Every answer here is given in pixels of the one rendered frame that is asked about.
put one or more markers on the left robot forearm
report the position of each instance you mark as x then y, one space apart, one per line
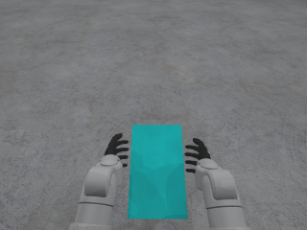
98 195

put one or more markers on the right robot forearm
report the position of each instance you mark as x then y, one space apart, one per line
221 197

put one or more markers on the robot right hand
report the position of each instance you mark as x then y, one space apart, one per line
202 153

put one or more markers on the carton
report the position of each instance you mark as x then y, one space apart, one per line
157 178

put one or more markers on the robot left hand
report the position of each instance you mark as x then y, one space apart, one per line
112 147

